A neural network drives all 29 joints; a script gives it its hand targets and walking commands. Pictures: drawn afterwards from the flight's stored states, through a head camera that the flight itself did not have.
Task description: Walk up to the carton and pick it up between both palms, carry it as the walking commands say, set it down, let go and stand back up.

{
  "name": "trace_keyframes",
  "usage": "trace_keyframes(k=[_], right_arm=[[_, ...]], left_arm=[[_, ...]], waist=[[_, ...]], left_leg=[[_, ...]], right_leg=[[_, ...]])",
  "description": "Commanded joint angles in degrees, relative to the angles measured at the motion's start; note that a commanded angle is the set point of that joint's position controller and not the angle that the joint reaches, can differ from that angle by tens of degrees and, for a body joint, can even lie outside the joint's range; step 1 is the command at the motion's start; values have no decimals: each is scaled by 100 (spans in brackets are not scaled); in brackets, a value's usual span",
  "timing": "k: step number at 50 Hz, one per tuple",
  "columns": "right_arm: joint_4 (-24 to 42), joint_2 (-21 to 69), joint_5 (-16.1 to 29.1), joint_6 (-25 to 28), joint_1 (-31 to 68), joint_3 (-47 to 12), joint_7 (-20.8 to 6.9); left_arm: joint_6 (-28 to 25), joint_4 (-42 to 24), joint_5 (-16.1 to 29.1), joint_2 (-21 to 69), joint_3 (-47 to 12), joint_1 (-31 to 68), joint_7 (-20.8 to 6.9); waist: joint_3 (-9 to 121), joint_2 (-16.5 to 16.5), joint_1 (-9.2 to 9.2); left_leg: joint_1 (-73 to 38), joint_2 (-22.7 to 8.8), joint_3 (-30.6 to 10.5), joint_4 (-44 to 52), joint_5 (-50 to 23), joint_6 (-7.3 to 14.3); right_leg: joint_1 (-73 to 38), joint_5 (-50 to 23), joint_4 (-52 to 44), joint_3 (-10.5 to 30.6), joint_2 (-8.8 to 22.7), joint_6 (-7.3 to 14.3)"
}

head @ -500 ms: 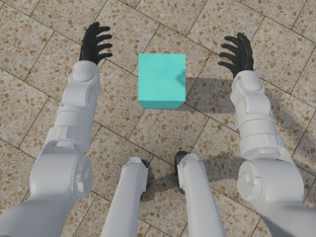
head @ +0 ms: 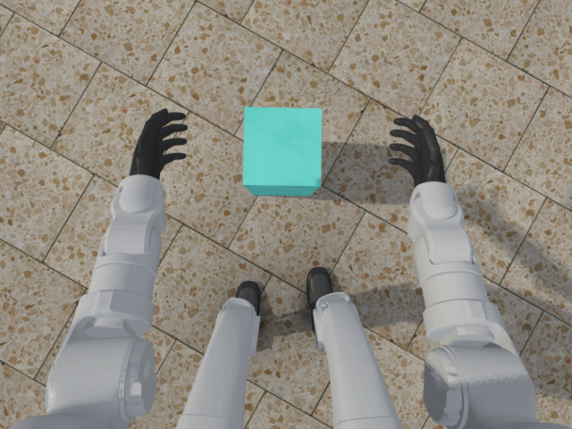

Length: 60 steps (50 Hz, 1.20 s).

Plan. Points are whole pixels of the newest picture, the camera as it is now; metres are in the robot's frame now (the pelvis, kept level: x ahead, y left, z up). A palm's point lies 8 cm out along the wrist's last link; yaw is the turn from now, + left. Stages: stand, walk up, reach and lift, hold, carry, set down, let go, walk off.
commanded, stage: let go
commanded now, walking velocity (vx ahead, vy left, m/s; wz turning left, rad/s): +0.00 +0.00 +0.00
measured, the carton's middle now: (282, 158) +0.51 +0.01 -0.54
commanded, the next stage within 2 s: stand in 1.08 s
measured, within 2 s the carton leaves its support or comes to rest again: neither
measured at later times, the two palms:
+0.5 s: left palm (68, 312) +0.27 +0.22 -0.01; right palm (519, 326) +0.25 -0.23 -0.02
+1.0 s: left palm (33, 362) +0.23 +0.23 +0.01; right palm (554, 365) +0.23 -0.23 +0.02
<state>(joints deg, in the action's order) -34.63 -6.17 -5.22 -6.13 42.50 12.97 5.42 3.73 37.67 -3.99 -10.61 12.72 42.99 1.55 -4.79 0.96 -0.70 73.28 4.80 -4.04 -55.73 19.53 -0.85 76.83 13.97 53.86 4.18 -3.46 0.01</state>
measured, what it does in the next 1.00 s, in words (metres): rises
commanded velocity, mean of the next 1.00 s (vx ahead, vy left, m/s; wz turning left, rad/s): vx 0.00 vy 0.00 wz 0.00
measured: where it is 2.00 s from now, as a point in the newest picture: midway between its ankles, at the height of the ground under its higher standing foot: (282, 322)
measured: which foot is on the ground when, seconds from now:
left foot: down 0.00-1.00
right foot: down 0.00-1.00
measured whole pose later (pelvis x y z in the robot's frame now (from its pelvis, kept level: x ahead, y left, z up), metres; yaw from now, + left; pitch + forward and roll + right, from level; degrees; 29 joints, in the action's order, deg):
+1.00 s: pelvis +0.08 +0.00 +0.09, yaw +0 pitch -5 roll -1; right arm -22.0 -12.4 0.0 -8.5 -14.1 1.5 -3.7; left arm 6.6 25.3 -1.3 -12.7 1.4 -12.4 -4.6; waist -8.9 -0.5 0.3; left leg 2.9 2.1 -6.5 -25.6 17.9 0.4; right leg 6.5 13.7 25.1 3.5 -3.6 1.2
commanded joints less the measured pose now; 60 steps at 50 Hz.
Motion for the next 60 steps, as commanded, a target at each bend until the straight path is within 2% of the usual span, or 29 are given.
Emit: trace_keyframes(k=[1,2,6,7,8,9,10,11,12,15,19,22,23,24,27,29,30,36,37,38,42,44,45,50,51,52,53,55,60], right_arm=[[1197,-479,-41,-145,-473,-73,-184],[2366,-259,-24,-83,-1122,-370,-246],[1047,-565,113,163,-1461,-224,-366],[1099,-567,138,267,-2298,-382,-380],[869,-522,175,305,-1870,-664,-450],[821,-735,199,326,-1902,-315,-460],[821,-505,381,379,-2208,-695,-471],[548,-718,193,392,-2545,-549,-515],[801,-613,257,425,-2835,-752,-567],[492,-890,268,614,-4095,-821,-649],[1415,-965,335,907,-3693,-743,-620],[1559,-1092,397,946,-4625,-842,-662],[2552,-1377,400,1048,-5065,-798,-615],[1691,-1116,471,963,-4746,-732,-642],[1720,-1137,367,756,-5632,-755,-659],[2085,-975,507,751,-5449,-1050,-763],[1893,-1099,485,673,-5851,-848,-750],[1749,-1104,640,232,-5595,-958,-885],[1775,-1061,553,198,-5695,-964,-889],[1867,-1143,504,122,-5483,-810,-868],[2108,-1226,616,41,-5318,-885,-928],[2047,-1189,524,-76,-5418,-896,-953],[2250,-1195,469,-54,-5135,-846,-946],[1904,-1373,479,-165,-5488,-772,-797],[2044,-1462,541,-99,-5401,-859,-779],[1832,-1468,597,-154,-5434,-885,-757],[797,-1741,308,408,-5756,-851,-560],[646,-1717,289,670,-6014,-894,-531],[254,-1670,351,1015,-5747,-1006,-432]], left_arm=[[142,-1279,99,-494,-125,-87,-43],[80,-2332,210,-345,-557,-867,-60],[-62,-1010,105,-464,-305,-1085,-204],[-161,-1114,-136,-559,-57,-2047,-244],[-156,-857,191,-459,-420,-1531,-307],[-160,-302,115,-495,-220,-1805,-318],[-296,-625,127,-631,-297,-2101,-338],[-298,-212,135,-398,-386,-2317,-364],[-334,-290,143,-365,-496,-2851,-394],[-419,-166,-8,-200,-555,-4143,-436],[-713,-1255,271,-527,-530,-3562,-365],[-756,-1579,144,-479,-631,-4265,-378],[-840,-2401,260,-686,-644,-5041,-336],[-799,-1659,380,-613,-808,-4191,-402],[-705,-2064,286,-846,-666,-5133,-418],[-606,-2091,298,-764,-739,-4962,-504],[-528,-1827,278,-829,-622,-5525,-504],[-118,-1675,380,-688,-875,-5534,-624],[-96,-1843,400,-742,-923,-5447,-659],[-52,-1984,318,-832,-855,-5360,-635],[65,-1981,375,-837,-920,-5348,-634],[72,-2154,211,-927,-782,-4953,-626],[111,-2104,296,-1005,-734,-4989,-631],[131,-2208,320,-920,-882,-5152,-528],[118,-2086,322,-774,-962,-5112,-471],[195,-1910,343,-845,-860,-5199,-454],[-240,-787,211,-960,-902,-6142,-217],[-410,-762,147,-1436,-834,-6050,-25],[-805,-361,266,-1249,-979,-5722,-79]], waist=[[6175,-18,-151],[7043,-66,-16],[3363,-265,7],[3243,-512,236],[2705,82,-101],[2538,44,-67],[2128,-256,359],[2461,79,-30],[2298,96,262],[2398,140,26],[2706,31,284],[2543,-31,116],[3414,-608,193],[2132,-150,0],[1560,-328,79],[1621,298,132],[1390,-181,196],[658,-167,152],[145,197,47],[-25,-239,135],[315,86,115],[113,-392,110],[440,141,85],[555,-578,61],[844,-152,-35],[549,-306,-18],[1155,-252,201],[452,57,111],[1145,-101,34]], left_leg=[[-3289,-75,402,708,-1474,-20],[-4126,-40,503,987,-2034,-50],[-2987,-271,385,1693,-782,-98],[-3226,-256,408,1795,-1001,-144],[-2864,-325,346,1775,-617,-74],[-3015,-283,339,1840,-479,-62],[-2927,-269,440,2108,-397,-47],[-3377,-354,312,2151,-479,3],[-3640,-329,255,2398,-650,-37],[-4493,-311,244,2500,-1106,20],[-4833,-321,190,2688,-1870,-29],[-5581,-387,86,2783,-2548,-21],[-6109,-317,188,2724,-3130,-189],[-5606,-356,200,2807,-2436,-47],[-5798,-282,245,3203,-1872,-38],[-5878,-200,290,3247,-1989,-9],[-5804,-253,259,3361,-2017,-42],[-6063,-219,308,3561,-1381,-36],[-5890,-271,283,3691,-1111,52],[-5729,-221,282,3672,-885,54],[-5961,-269,192,3582,-905,91],[-5745,-268,359,3568,-629,53],[-6092,-283,249,3537,-997,34],[-6216,-247,192,3362,-1475,-98],[-6533,-250,160,3286,-1978,-68],[-6420,-185,251,3268,-1685,-62],[-6233,-773,-55,3291,-172,-121],[-5674,-665,-245,3317,1228,-170],[-6444,-890,-434,2806,-1367,35]], right_leg=[[-4562,-1422,-560,-403,84,-176],[-5365,-1812,-596,-487,-67,-245],[-4460,-744,-1209,-388,102,-252],[-4945,-878,-1368,-293,106,-170],[-4924,-781,-1421,-238,185,-175],[-4619,-527,-1632,-194,236,-216],[-5093,-437,-1794,-140,214,-175],[-5117,-509,-1792,-266,220,-213],[-5301,-614,-1832,-382,175,-206],[-5822,-1111,-1982,-368,166,-155],[-6635,-2271,-2079,-148,229,-89],[-6778,-2303,-2211,-218,184,-120],[-7581,-2761,-2321,-207,160,-89],[-6820,-2373,-2444,-174,188,-120],[-7541,-2190,-2707,-170,197,-125],[-7788,-2488,-2797,-154,226,-157],[-8057,-2545,-2787,-225,209,-166],[-7930,-1683,-3117,-349,115,-109],[-7764,-1280,-3127,-449,58,-129],[-7851,-964,-3172,-419,87,-97],[-8090,-945,-3090,-363,133,-78],[-8043,-885,-3090,-229,149,-110],[-8128,-976,-2989,-372,89,-139],[-8083,-1163,-2903,-266,35,-45],[-8065,-1441,-2846,-306,35,-62],[-7927,-1379,-2884,-264,27,-45],[-7145,-193,-2984,-110,682,-221],[-6130,1401,-3215,95,659,-254],[-6314,-1564,-2603,400,707,15]])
